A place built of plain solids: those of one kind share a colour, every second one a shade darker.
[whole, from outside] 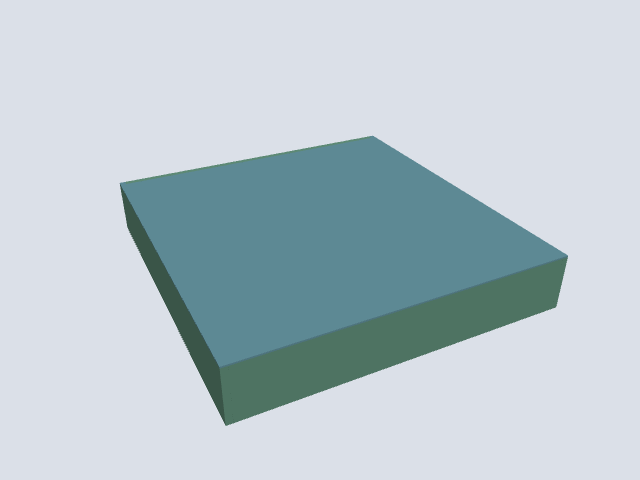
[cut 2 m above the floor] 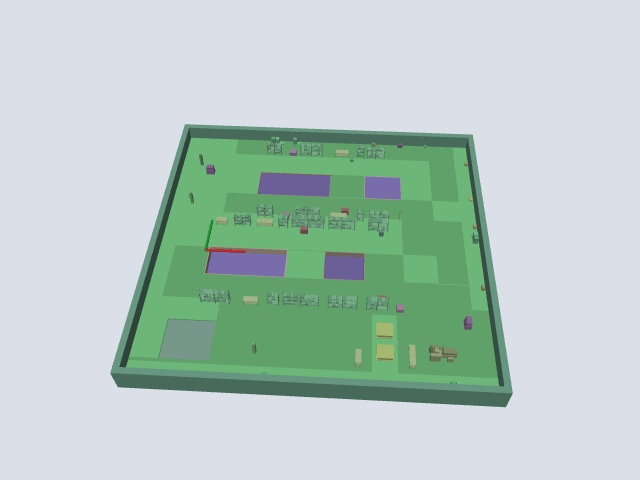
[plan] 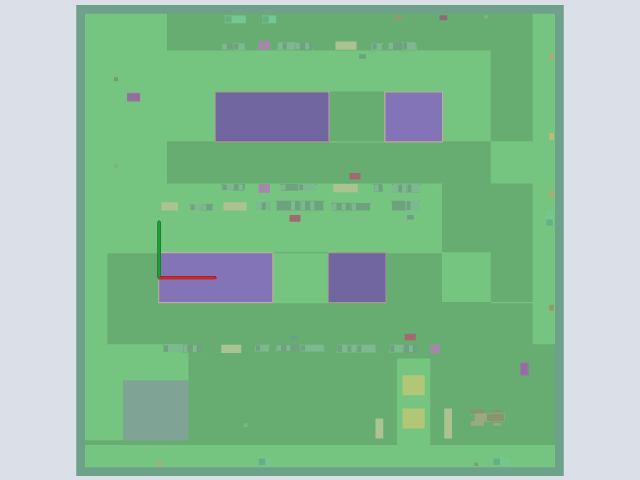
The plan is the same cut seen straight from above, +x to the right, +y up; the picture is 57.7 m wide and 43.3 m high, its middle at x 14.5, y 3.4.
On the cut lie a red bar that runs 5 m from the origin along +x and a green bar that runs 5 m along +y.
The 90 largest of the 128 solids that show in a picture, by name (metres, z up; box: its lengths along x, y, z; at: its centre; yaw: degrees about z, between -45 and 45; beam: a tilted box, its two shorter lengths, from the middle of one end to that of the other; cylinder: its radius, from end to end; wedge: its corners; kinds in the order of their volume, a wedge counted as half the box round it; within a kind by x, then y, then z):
{
 "floor_1": {"box": [2.0, 29.8, 1.4], "at": [-5.7, 8.9, -0.7]},
 "floor_2": {"box": [3.43, 8.66, 1.4], "at": [-4.98, -10.33, -0.7]},
 "floor_3": {"box": [4.6, 0.1, 1.4], "at": [-2.4, -2.25, -0.7]},
 "floor_4": {"box": [4.6, 4.4, 1.4], "at": [-2.4, 0.0, -0.7]},
 "floor_5": {"box": [4.6, 0.1, 1.4], "at": [-2.4, 2.25, -0.7]},
 "floor_6": {"box": [5.4, 15.3, 1.4], "at": [-2.0, 16.15, -0.7]},
 "floor_7": {"box": [5.9, 3.26, 1.4], "at": [-0.32, -7.63, -0.7]},
 "floor_8": {"box": [4.3, 0.1, 1.4], "at": [2.85, 12.25, -0.7]},
 "floor_9": {"box": [4.3, 4.4, 1.4], "at": [2.85, 14.5, -0.7]},
 "floor_10": {"box": [4.3, 0.1, 1.4], "at": [2.85, 16.75, -0.7]},
 "floor_11": {"box": [28.15, 0.45, 1.4], "at": [7.38, -14.88, -0.7]},
 "floor_12": {"box": [30.2, 3.7, 1.4], "at": [10.4, 4.15, -0.7]},
 "floor_13": {"box": [30.2, 2.5, 1.4], "at": [10.4, 7.25, -0.7]},
 "floor_14": {"box": [18.82, 8.66, 1.4], "at": [12.04, -10.33, -0.7]},
 "floor_15": {"box": [4.9, 0.1, 1.4], "at": [12.75, -2.25, -0.7]},
 "floor_16": {"box": [4.9, 4.4, 1.4], "at": [12.75, 0.0, -0.7]},
 "floor_17": {"box": [4.9, 0.1, 1.4], "at": [12.75, 2.25, -0.7]},
 "floor_18": {"box": [24.8, 3.7, 1.4], "at": [13.1, 10.35, -0.7]},
 "floor_19": {"box": [42.4, 2.0, 1.4], "at": [14.5, -16.1, -0.7]},
 "floor_20": {"box": [38.4, 3.7, 1.4], "at": [14.5, -4.15, -0.7]},
 "floor_21": {"box": [29.2, 3.7, 1.4], "at": [15.3, 18.65, -0.7]},
 "floor_22": {"box": [33.0, 3.3, 1.4], "at": [17.2, 22.15, -0.7]},
 "floor_23": {"box": [4.9, 0.1, 1.4], "at": [17.85, 12.25, -0.7]},
 "floor_24": {"box": [4.9, 4.4, 1.4], "at": [17.85, 14.5, -0.7]},
 "floor_25": {"box": [4.9, 0.1, 1.4], "at": [17.85, 16.75, -0.7]},
 "floor_26": {"box": [3.0, 7.8, 1.4], "at": [22.95, -11.2, -0.7]},
 "floor_27": {"box": [3.0, 1.3, 1.4], "at": [22.95, -6.65, -0.7]},
 "floor_28": {"box": [5.0, 4.4, 1.4], "at": [23.0, 0.0, -0.7]},
 "floor_29": {"box": [9.4, 0.1, 1.4], "at": [25.2, -2.25, -0.7]},
 "floor_30": {"box": [9.4, 0.1, 1.4], "at": [25.2, 2.25, -0.7]},
 "floor_31": {"box": [4.4, 4.4, 1.4], "at": [27.7, 0.0, -0.7]},
 "floor_32": {"box": [4.4, 9.9, 1.4], "at": [27.7, 7.25, -0.7]},
 "floor_33": {"box": [4.3, 0.1, 1.4], "at": [27.75, 12.25, -0.7]},
 "floor_34": {"box": [4.3, 4.4, 1.4], "at": [27.75, 14.5, -0.7]},
 "floor_35": {"box": [4.3, 0.1, 1.4], "at": [27.75, 16.75, -0.7]},
 "floor_36": {"box": [11.25, 9.1, 1.4], "at": [30.07, -10.55, -0.7]},
 "floor_37": {"box": [3.8, 0.1, 1.4], "at": [31.8, -2.25, -0.7]},
 "floor_38": {"box": [3.8, 4.4, 1.4], "at": [31.8, 0.0, -0.7]},
 "floor_39": {"box": [3.8, 3.8, 1.4], "at": [31.8, 4.1, -0.7]},
 "floor_40": {"box": [3.8, 2.5, 1.4], "at": [31.8, 7.25, -0.7]},
 "floor_41": {"box": [3.8, 3.8, 1.4], "at": [31.8, 10.4, -0.7]},
 "floor_42": {"box": [3.8, 4.4, 1.4], "at": [31.8, 14.5, -0.7]},
 "floor_43": {"box": [3.8, 3.8, 1.4], "at": [31.8, 18.6, -0.7]},
 "floor_44": {"box": [2.0, 29.8, 1.4], "at": [34.7, 8.9, -0.7]},
 "wall_1": {"box": [0.8, 40.9, 7.4], "at": [-7.1, 3.35, 2.3]},
 "wall_2": {"box": [44.0, 0.8, 7.4], "at": [14.5, -17.5, 2.3]},
 "wall_3": {"box": [44.0, 0.8, 7.4], "at": [14.5, 24.2, 2.3]},
 "wall_4": {"box": [0.8, 40.9, 7.4], "at": [36.1, 3.35, 2.3]},
 "ceil_hall_1": {"box": [44.0, 42.5, 0.2], "at": [14.5, 3.35, 5.9]},
 "floor_pit_1": {"box": [10.2, 4.4, 0.41], "at": [5.1, 0.0, -1.19]},
 "floor_pit_2": {"box": [10.2, 4.4, 1.24], "at": [10.2, 14.5, -0.78]},
 "floor_pit_3": {"box": [5.1, 4.4, 0.55], "at": [17.85, 0.0, -1.12]},
 "floor_pit_4": {"box": [5.1, 4.4, 1.4], "at": [22.95, 14.5, -0.7]},
 "floor_washbay_1": {"box": [5.9, 5.4, 1.25], "at": [-0.32, -11.96, -0.77]},
 "floor_band_1": {"box": [0.1, 4.4, 1.4], "at": [-0.05, 0.0, -0.7]},
 "floor_band_2": {"box": [10.3, 0.1, 1.4], "at": [5.05, 2.25, -0.7]},
 "floor_band_3": {"box": [0.1, 4.4, 1.4], "at": [5.05, 14.5, -0.7]},
 "floor_band_4": {"box": [10.4, 0.1, 1.4], "at": [5.1, -2.25, -0.7]},
 "floor_band_5": {"box": [10.3, 0.1, 1.4], "at": [10.15, 16.75, -0.7]},
 "floor_band_6": {"box": [10.4, 0.1, 1.4], "at": [10.2, 12.25, -0.7]},
 "floor_band_7": {"box": [0.1, 4.5, 1.4], "at": [10.25, 0.05, -0.7]},
 "floor_band_8": {"box": [0.1, 4.4, 1.4], "at": [15.25, 0.0, -0.7]},
 "floor_band_9": {"box": [0.1, 4.5, 1.4], "at": [15.35, 14.55, -0.7]},
 "floor_band_10": {"box": [5.2, 0.1, 1.4], "at": [17.8, 2.25, -0.7]},
 "floor_band_11": {"box": [5.3, 0.1, 1.4], "at": [17.85, -2.25, -0.7]},
 "floor_band_12": {"box": [0.1, 4.4, 1.4], "at": [20.35, 14.5, -0.7]},
 "floor_band_13": {"box": [0.1, 4.5, 1.4], "at": [20.45, 0.05, -0.7]},
 "floor_band_14": {"box": [5.2, 0.1, 1.4], "at": [22.9, 16.75, -0.7]},
 "floor_band_15": {"box": [5.3, 0.1, 1.4], "at": [22.95, 12.25, -0.7]},
 "floor_band_16": {"box": [0.1, 4.5, 1.4], "at": [25.55, 14.55, -0.7]},
 "vehicle_1": {"box": [1.2, 0.4, 1.2], "at": [28.7, -13.16, 0.6]},
 "vehicle_2": {"box": [1.2, 0.4, 1.2], "at": [28.7, -12.06, 0.6]},
 "vehicle_3": {"box": [2.7, 0.8, 0.55], "at": [29.8, -12.61, 0.62]},
 "vehicle_4": {"box": [1.55, 0.7, 0.4], "at": [30.32, -12.61, 1.1]},
 "drums_1": {"box": [0.58, 0.58, 0.88], "at": [6.23, 23.3, 0.56]},
 "drums_2": {"box": [0.58, 0.58, 0.88], "at": [6.87, 23.3, 0.56]},
 "drums_3": {"box": [0.58, 0.58, 0.88], "at": [9.59, 23.3, 0.56]},
 "drums_4": {"box": [0.58, 0.58, 0.88], "at": [35.2, 4.96, 0.56]},
 "drums_5": {"box": [0.58, 0.58, 0.88], "at": [35.2, 5.6, 0.56]},
 "trolley_1": {"box": [1.0, 0.6, 0.82], "at": [12.25, 5.35, 0.51]},
 "trolley_2": {"box": [1.0, 0.6, 0.82], "at": [17.65, 9.15, 0.51]},
 "trolley_3": {"box": [1.0, 0.6, 0.82], "at": [22.65, -5.35, 0.51]},
 "stand_1": {"box": [1.04, 0.8, 0.6], "at": [9.48, 8.05, 0.3]},
 "stand_2": {"box": [1.04, 0.8, 0.6], "at": [9.48, 20.95, 0.3]},
 "stand_3": {"box": [0.86, 0.8, 0.6], "at": [24.87, -6.45, 0.3]},
 "wall_column_1": {"box": [0.36, 0.36, 5.8], "at": [7.8, -13.3, 2.9]},
 "lifttable_1": {"box": [2.0, 1.8, 0.07], "at": [22.95, -12.7, 0.58]},
 "lifttable_2": {"box": [2.0, 1.8, 0.07], "at": [22.95, -9.7, 0.58]},
 "pallet_1": {"box": [1.04, 0.64, 0.41], "at": [-2.32, 16.28, 1.03]},
 "pallet_2": {"box": [0.64, 1.04, 0.32], "at": [32.92, -8.25, 1.09]}
}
